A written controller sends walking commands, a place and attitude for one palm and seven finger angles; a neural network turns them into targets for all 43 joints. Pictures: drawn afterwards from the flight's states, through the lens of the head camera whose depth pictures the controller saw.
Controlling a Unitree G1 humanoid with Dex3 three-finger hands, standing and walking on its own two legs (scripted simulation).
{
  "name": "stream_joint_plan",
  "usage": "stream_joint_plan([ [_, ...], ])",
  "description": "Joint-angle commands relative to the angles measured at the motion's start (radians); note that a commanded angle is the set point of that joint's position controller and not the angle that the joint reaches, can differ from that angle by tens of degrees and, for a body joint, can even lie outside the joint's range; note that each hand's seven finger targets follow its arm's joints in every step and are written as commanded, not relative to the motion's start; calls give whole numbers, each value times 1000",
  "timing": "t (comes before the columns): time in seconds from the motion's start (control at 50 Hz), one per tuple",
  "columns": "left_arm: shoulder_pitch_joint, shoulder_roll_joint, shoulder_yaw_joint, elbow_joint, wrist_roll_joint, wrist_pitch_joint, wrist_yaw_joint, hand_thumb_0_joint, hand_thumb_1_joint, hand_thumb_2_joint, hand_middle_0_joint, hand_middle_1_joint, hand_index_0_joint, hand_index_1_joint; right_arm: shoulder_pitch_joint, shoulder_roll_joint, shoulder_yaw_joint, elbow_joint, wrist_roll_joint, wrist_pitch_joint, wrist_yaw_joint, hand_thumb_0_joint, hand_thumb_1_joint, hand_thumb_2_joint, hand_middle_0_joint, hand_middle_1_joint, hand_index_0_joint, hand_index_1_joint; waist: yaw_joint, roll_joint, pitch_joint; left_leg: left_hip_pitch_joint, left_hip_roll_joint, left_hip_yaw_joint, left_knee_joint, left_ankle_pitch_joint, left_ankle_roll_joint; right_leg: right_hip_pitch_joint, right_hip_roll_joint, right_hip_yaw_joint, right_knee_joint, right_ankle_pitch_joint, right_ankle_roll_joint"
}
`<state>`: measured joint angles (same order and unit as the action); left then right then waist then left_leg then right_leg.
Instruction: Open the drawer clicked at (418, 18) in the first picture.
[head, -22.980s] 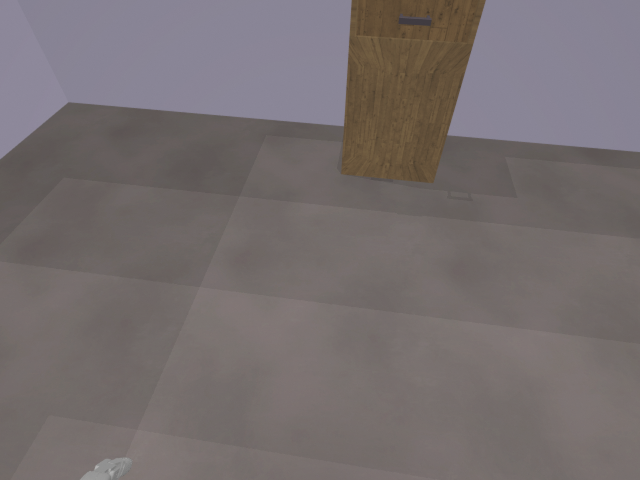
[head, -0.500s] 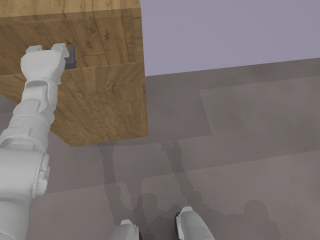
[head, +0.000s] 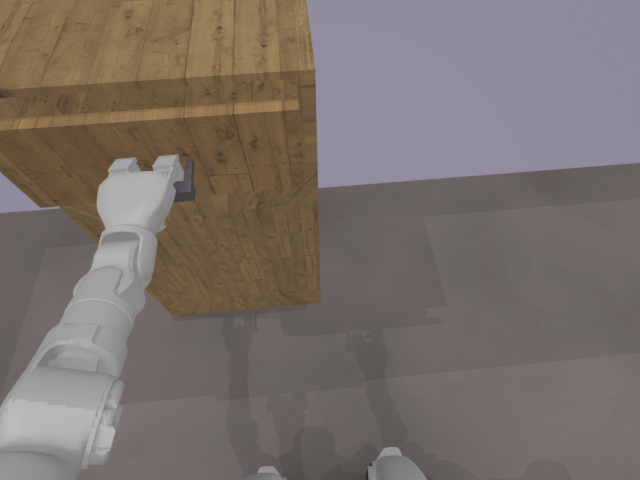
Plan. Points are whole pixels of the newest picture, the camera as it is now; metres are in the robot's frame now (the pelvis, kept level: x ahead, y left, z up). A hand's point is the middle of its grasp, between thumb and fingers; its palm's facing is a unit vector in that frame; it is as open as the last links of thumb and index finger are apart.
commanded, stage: pull the drawer open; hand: left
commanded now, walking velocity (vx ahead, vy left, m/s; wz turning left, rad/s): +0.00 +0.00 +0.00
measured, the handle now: (152, 181) +0.50 +0.23 +0.03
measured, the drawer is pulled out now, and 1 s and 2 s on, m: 0.05 0.17 0.29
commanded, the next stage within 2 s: none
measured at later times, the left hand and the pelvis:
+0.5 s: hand (150, 251) +0.40 +0.22 +0.01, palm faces -0.02 -0.01 -1.00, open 5.3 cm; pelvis -0.02 -0.01 +0.00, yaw +0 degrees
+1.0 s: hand (144, 298) +0.34 +0.22 +0.00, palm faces +0.01 -0.01 -1.00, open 5.3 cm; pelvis -0.02 -0.01 +0.01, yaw +0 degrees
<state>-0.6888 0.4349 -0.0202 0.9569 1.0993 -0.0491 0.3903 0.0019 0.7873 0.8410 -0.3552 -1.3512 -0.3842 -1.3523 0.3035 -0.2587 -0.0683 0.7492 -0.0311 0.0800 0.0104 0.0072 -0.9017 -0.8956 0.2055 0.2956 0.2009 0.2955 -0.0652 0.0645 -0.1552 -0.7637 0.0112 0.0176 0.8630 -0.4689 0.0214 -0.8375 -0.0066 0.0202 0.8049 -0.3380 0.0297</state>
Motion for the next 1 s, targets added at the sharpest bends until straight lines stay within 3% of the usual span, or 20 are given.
stream_joint_plan([
  [0.0, -279, 168, 33, -174, -4, 5, 45, 0, 900, 900, -400, -1350, -400, -1350, 122, -152, -62, -54, -1, -11, -12, 0, -900, -900, 200, 300, 200, 300, -11, -7, -404, 260, -16, -14, -64, 652, -9, 285, 50, -57, -31, 425, -61],
  [0.08, -271, 140, 15, -177, 1, 13, 60, 0, 900, 900, -400, -1350, -400, -1350, 102, -146, -61, -62, 1, -17, -15, 0, -900, -900, 200, 300, 200, 300, -10, -32, -392, 257, -19, -9, -76, 581, -9, 287, 49, -59, -41, 389, -60],
  [0.1, -276, 163, 35, -186, 0, 13, 61, 0, 900, 900, -400, -1350, -400, -1350, 94, -149, -60, -63, 1, -16, -16, 0, -900, -900, 200, 300, 200, 300, -3, -26, -396, 250, -23, -7, -76, 569, -8, 299, 47, -54, -40, 388, -63],
  [0.12, -255, 138, 11, -153, 5, 20, 62, 0, 900, 900, -400, -1350, -400, -1350, 90, -145, -59, -60, 2, -18, -19, 0, -900, -900, 200, 300, 200, 300, -10, -37, -379, 239, -24, -4, -79, 539, -7, 293, 46, -56, -41, 376, -61],
  [0.16, -267, 168, 25, -132, 9, 28, 64, 0, 900, 900, -400, -1350, -400, -1350, 73, -147, -51, -61, 6, -20, -26, 0, -900, -900, 200, 300, 200, 300, -9, -69, -337, 199, -31, 0, -93, 452, -3, 297, 43, -52, -52, 341, -61],
  [0.22, -241, 183, 39, -139, 8, 26, 63, 0, 900, 900, -400, -1350, -400, -1350, 64, -144, -48, -67, 7, -25, -30, 0, -900, -900, 200, 300, 200, 300, 11, -46, -364, 207, -37, 5, -101, 437, -1, 322, 40, -45, -52, 336, -65],
  [0.24, -254, 172, 26, -134, 6, 30, 62, 0, 900, 900, -400, -1350, -400, -1350, 58, -144, -47, -68, 9, -28, -33, 0, -900, -900, 200, 300, 200, 300, -1, -58, -339, 197, -37, 9, -101, 421, 1, 313, 40, -45, -59, 334, -62],
  [0.26, -246, 185, 38, -140, 4, 28, 60, 0, 900, 900, -400, -1350, -400, -1350, 58, -144, -46, -71, 8, -30, -35, 0, -900, -900, 200, 300, 200, 300, 7, -58, -345, 193, -38, 11, -105, 410, 1, 326, 38, -42, -61, 329, -61],
  [0.3, -212, 210, 65, -154, -3, 21, 57, 0, 900, 900, -400, -1350, -400, -1350, 45, -145, -44, -76, 9, -30, -38, 0, -900, -900, 200, 300, 200, 300, 24, -64, -367, 187, -42, 10, -106, 404, 3, 354, 37, -36, -59, 330, -64],
  [0.36, -190, 159, 27, -181, -3, 9, 54, 0, 900, 900, -400, -1350, -400, -1350, 42, -137, -46, -88, 13, -39, -39, 0, -900, -900, 200, 300, 200, 300, 21, -53, -351, 206, -38, 10, -115, 403, 0, 335, 39, -43, -63, 318, -64],
  [0.42, -106, 176, 55, -208, -6, 0, 54, 0, 900, 900, -400, -1350, -400, -1350, 34, -136, -48, -96, 13, -41, -40, 0, -900, -900, 200, 300, 200, 300, 44, -57, -386, 213, -39, 14, -114, 433, 1, 372, 40, -34, -59, 354, -65],
  [0.48, -71, 145, 38, -222, -7, -3, 59, 0, 900, 900, -400, -1350, -400, -1350, 21, -137, -49, -98, 18, -49, -43, 0, -900, -900, 200, 300, 200, 300, 39, -92, -331, 202, -37, 16, -126, 401, 1, 361, 41, -39, -72, 331, -64],
  [0.5, -60, 165, 60, -251, -11, -6, 64, 0, 900, 900, -400, -1350, -400, -1350, 14, -140, -49, -100, 16, -49, -42, 0, -900, -900, 200, 300, 200, 300, 49, -77, -344, 204, -37, 12, -129, 415, 0, 371, 40, -37, -70, 333, -67],
  [0.54, -16, 124, 31, -275, -7, 2, 72, 0, 900, 900, -400, -1350, -400, -1350, 8, -133, -51, -107, 19, -53, -41, 0, -900, -900, 200, 300, 200, 300, 51, -55, -337, 230, -35, 14, -135, 431, -3, 364, 43, -42, -73, 330, -69],
  [0.58, -10, 113, 25, -303, -7, 7, 82, 0, 900, 900, -400, -1350, -400, -1350, 5, -133, -54, -104, 21, -58, -40, 0, -900, -900, 200, 300, 200, 300, 44, -70, -327, 240, -32, 13, -139, 430, -3, 362, 43, -45, -80, 328, -68],
  [0.62, 64, 138, 57, -320, -14, 18, 87, 0, 900, 900, -400, -1350, -400, -1350, -7, -135, -52, -108, 20, -57, -40, 0, -900, -900, 200, 300, 200, 300, 61, -86, -335, 234, -36, 18, -143, 430, -1, 396, 43, -36, -83, 346, -68],
  [0.66, 50, 117, 35, -342, -16, 27, 89, 0, 900, 900, -400, -1350, -400, -1350, -22, -132, -49, -112, 25, -62, -44, 0, -900, -900, 200, 300, 200, 300, 48, -83, -289, 230, -37, 20, -157, 395, -2, 385, 41, -40, -97, 323, -67],
  [0.74, 110, 119, 45, -380, -14, 45, 97, 0, 900, 900, -400, -1350, -400, -1350, -46, -131, -47, -115, 25, -65, -47, 0, -900, -900, 200, 300, 200, 300, 65, -76, -292, 256, -35, 17, -165, 424, -6, 395, 42, -44, -96, 325, -70],
  [0.82, 148, 67, 5, -429, -13, 62, 99, 0, 900, 900, -400, -1350, -400, -1350, -68, -123, -43, -131, 28, -72, -49, 0, -900, -900, 200, 300, 200, 300, 62, -68, -276, 283, -35, 13, -175, 429, -9, 392, 43, -51, -105, 313, -70],
  [0.98, 220, 86, 27, -458, -12, 89, 92, 0, 900, 900, -400, -1350, -400, -1350, -114, -118, -32, -148, 27, -76, -63, 0, -900, -900, 200, 300, 200, 300, 82, -100, -247, 281, -45, 19, -189, 390, -9, 422, 39, -46, -119, 307, -70],
])
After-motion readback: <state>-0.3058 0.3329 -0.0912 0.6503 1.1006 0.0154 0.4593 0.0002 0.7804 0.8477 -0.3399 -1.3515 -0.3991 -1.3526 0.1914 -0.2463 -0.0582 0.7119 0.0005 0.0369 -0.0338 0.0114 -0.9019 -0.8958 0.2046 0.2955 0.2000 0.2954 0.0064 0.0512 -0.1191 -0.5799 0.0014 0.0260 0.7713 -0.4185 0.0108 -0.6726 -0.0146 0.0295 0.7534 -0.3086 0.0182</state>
